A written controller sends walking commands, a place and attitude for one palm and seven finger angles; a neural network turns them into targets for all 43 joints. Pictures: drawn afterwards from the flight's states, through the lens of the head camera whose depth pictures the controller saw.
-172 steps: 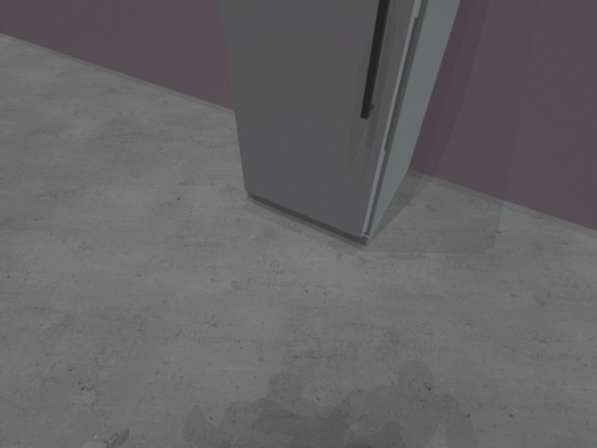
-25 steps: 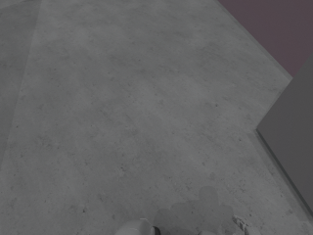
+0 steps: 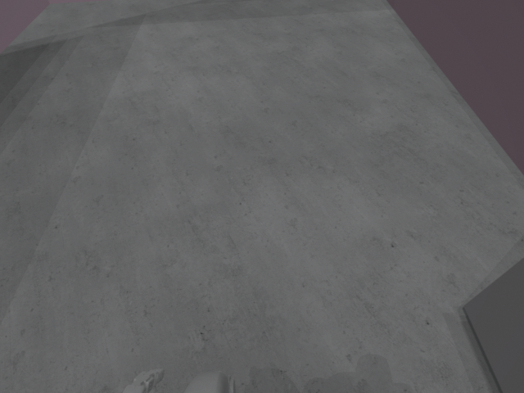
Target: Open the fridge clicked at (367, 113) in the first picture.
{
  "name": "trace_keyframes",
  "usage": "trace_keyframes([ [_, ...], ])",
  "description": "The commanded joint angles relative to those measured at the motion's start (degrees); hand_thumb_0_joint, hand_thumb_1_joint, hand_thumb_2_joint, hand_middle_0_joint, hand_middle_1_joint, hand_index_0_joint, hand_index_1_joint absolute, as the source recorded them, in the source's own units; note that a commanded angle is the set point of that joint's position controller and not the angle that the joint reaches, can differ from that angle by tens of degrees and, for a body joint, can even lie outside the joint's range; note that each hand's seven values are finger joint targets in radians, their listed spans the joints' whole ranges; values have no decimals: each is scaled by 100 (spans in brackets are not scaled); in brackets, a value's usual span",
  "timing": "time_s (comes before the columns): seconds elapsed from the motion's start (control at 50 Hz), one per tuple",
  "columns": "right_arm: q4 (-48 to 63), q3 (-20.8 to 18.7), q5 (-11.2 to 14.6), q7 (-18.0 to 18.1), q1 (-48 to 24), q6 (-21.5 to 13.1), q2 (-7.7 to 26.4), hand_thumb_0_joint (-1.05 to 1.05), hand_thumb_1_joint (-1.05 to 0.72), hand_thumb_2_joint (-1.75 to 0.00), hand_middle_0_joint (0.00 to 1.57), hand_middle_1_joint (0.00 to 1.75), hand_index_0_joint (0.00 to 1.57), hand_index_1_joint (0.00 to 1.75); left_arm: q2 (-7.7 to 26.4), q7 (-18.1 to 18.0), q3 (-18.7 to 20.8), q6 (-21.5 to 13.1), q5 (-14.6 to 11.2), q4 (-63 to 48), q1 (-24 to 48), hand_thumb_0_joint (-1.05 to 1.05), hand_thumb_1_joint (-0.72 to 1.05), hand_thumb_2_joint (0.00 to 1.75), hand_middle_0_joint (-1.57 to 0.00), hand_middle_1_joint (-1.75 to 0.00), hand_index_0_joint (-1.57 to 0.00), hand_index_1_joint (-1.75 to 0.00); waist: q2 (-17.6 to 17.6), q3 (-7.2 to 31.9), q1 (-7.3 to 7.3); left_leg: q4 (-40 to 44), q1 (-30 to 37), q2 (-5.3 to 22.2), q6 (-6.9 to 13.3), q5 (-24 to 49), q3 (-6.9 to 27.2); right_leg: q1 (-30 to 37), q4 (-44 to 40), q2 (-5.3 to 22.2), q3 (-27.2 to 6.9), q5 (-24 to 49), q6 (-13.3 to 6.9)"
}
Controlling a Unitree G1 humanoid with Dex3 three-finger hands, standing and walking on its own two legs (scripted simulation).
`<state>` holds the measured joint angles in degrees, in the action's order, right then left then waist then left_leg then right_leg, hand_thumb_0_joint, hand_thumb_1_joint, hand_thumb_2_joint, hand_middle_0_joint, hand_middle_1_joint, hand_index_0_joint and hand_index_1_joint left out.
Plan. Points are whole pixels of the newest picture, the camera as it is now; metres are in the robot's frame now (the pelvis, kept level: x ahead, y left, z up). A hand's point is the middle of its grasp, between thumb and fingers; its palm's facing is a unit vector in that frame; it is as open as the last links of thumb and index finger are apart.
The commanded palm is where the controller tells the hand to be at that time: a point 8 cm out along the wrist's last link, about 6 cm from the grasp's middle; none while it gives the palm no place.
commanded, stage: walk to a spot facing it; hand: right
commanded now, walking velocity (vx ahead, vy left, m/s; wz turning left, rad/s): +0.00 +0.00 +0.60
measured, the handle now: out of the picture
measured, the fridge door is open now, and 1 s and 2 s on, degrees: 0 0 0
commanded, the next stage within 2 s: turn to face it in 0.26 s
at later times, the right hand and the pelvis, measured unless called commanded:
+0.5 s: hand (332, 317) +0.28 -0.12 -0.16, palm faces -0.25 +0.93 -0.26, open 7.4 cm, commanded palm none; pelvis +0.11 +0.04 -0.01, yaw +14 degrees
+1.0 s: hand (360, 342) +0.24 -0.17 -0.16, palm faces +0.04 +0.96 -0.27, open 7.4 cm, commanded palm none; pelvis +0.14 +0.04 +0.00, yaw +0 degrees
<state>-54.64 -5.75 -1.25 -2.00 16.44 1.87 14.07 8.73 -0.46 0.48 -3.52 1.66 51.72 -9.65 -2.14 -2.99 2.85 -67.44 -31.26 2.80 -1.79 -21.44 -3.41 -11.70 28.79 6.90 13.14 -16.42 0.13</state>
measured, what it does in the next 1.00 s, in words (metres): walks ahead: left foot, then right foot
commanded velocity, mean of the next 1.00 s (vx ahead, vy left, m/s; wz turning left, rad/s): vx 0.00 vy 0.00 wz -0.20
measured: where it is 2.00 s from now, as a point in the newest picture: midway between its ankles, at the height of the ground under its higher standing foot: outside the picture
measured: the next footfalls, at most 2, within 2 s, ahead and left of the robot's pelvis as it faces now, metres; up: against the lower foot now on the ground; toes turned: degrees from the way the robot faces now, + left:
left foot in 0.24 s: +0.15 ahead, +0.13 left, +0.00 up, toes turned +16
right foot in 0.62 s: +0.21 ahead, -0.08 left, +0.00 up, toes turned +4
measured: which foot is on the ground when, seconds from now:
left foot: up 0.00-0.22, down 0.24-0.66, up 0.68-1.00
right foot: down 0.00-0.24, up 0.26-0.60, down 0.62-1.00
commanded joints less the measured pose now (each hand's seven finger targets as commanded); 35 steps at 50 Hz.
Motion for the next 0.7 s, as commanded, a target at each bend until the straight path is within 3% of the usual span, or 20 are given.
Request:
trace_keyframes([
  [0.0,577,8,-25,-62,-419,-15,-19,0,-90,-90,20,30,20,30,1064,-114,355,21,-33,-10,-622,0,90,90,-20,-30,-20,-30,1185,145,-344,760,-294,248,-120,435,-125,514,-999,1330,-176,3125,-469],
  [0.12,769,21,-43,-43,-925,-42,-42,0,-90,-90,20,30,20,30,1259,-83,526,155,9,61,-723,0,90,90,-20,-30,-20,-30,1441,179,-495,2418,305,-16,23,520,-476,893,-393,1417,225,3452,-430],
  [0.16,733,10,-60,-12,-669,-103,89,0,-90,-90,20,30,20,30,1364,-64,579,200,-9,36,-695,0,90,90,-20,-30,-20,-30,1297,378,-301,2978,976,-248,164,620,-634,935,371,1426,331,4089,-289],
  [0.18,608,-31,-66,13,-188,-171,300,0,-90,-90,20,30,20,30,1388,-46,574,211,-42,-6,-699,0,90,90,-20,-30,-20,-30,993,681,-9,3593,1932,-340,261,1112,-630,625,1328,1296,429,4182,-91],
  [0.2,447,-151,-96,82,467,-272,883,0,-90,-90,20,30,20,30,1217,13,527,233,-113,-122,-798,0,90,90,-20,-30,-20,-30,-170,1266,302,3825,3673,524,600,2907,402,-745,2809,993,530,2539,223],
  [0.22,323,-280,-9,160,940,-306,1572,0,-90,-90,20,30,20,30,804,7,410,235,-134,-393,-700,0,90,90,-20,-30,-20,-30,-1434,1731,408,3885,4527,2168,1438,6031,2757,-2368,4621,-67,99,-1983,570],
  [0.24,294,-297,118,260,989,-249,1580,0,-90,-90,20,30,20,30,949,-119,383,285,-161,-491,-382,0,90,90,-20,-30,-20,-30,-1115,1905,473,3989,4134,2200,1651,6407,2614,-2316,4908,56,-984,-2110,457],
  [0.28,579,-170,102,316,-51,-151,1149,0,-90,-90,20,30,20,30,976,-137,382,340,-102,-429,-193,0,90,90,-20,-30,-20,-30,-632,1205,103,4272,3330,1731,1514,4283,2161,-2477,4838,301,-1269,-1348,467],
  [0.3,685,-86,89,329,-474,-143,945,0,-90,-90,20,30,20,30,970,-119,361,399,-65,-316,-256,0,90,90,-20,-30,-20,-30,-333,984,-110,4379,2809,1435,1314,4027,1699,-2227,4514,349,-1229,-966,509],
  [0.34,727,-20,35,337,-814,-165,807,0,-90,-90,20,30,20,30,880,-112,335,504,-37,-134,-547,0,90,90,-20,-30,-20,-30,-362,731,-366,4517,2001,1159,1171,3876,1312,-1765,3991,243,-1145,-728,536],
  [0.36,735,14,8,341,-899,-180,776,0,-90,-90,20,30,20,30,822,-105,301,535,-33,-31,-816,0,90,90,-20,-30,-20,-30,-337,820,-486,4560,1905,1108,1161,3670,1112,-1641,3825,166,-1093,-648,512],
  [0.46,510,174,-19,348,-784,-239,533,0,-90,-90,20,30,20,30,579,-53,185,509,-70,198,-934,0,90,90,-20,-30,-20,-30,-490,777,-482,4712,1821,955,1110,2993,719,-1181,2615,-73,-1022,-449,353],
  [0.5,388,229,-11,347,-722,-254,496,0,-90,-90,20,30,20,30,507,-32,154,454,-106,238,-729,0,90,90,-20,-30,-20,-30,-607,559,-357,4798,1732,967,1083,2526,640,-811,1717,-164,-960,-467,290],
  [0.54,269,220,20,362,-661,-227,491,0,-90,-90,20,30,20,30,491,-13,151,432,-105,314,-692,0,90,90,-20,-30,-20,-30,-683,377,-323,4677,1771,969,934,2269,514,-536,985,-239,-855,-66,271],
  [0.58,251,191,65,391,-601,-180,468,0,-90,-90,20,30,20,30,594,14,194,407,-87,385,-822,0,90,90,-20,-30,-20,-30,-361,307,-356,4243,1604,977,652,1955,379,-48,126,-187,-888,728,211],
  [0.6,276,180,70,386,-435,-128,327,0,-90,-90,20,30,20,30,804,27,254,379,-75,360,-867,0,90,90,-20,-30,-20,-30,403,331,-324,3764,1332,707,392,1384,124,101,-178,223,-1526,1588,15],
  [0.62,344,191,76,380,-330,-94,136,0,-90,-90,20,30,20,30,1100,18,304,385,-37,290,-809,0,90,90,-20,-30,-20,-30,1208,153,-266,3255,1066,276,92,444,-250,-72,-533,899,-2334,2304,-384],
  [0.64,423,225,93,381,-456,-96,77,0,-90,-90,20,30,20,30,1286,-16,347,370,-17,257,-846,0,90,90,-20,-30,-20,-30,2049,134,-368,2354,843,-33,-92,-515,-357,-169,-996,1374,-3309,2958,-879],
  [0.66,457,177,58,396,-703,-91,164,0,-90,-90,20,30,20,30,1228,-72,365,359,4,304,-955,0,90,90,-20,-30,-20,-30,1965,144,-504,1389,615,-69,-65,-1195,-20,-136,-1221,1395,-3525,3112,-1131],
  [0.68,483,132,51,372,-796,-95,183,0,-90,-90,20,30,20,30,1233,-97,375,351,-1,277,-938,0,90,90,-20,-30,-20,-30,1510,230,-467,881,375,5,-53,-1121,208,0,-1100,1312,-3424,3150,-1192],
])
